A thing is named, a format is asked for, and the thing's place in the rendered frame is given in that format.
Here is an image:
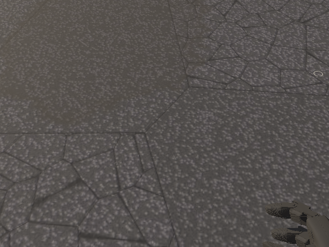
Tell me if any right robot hand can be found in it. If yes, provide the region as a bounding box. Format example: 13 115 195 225
262 200 329 247

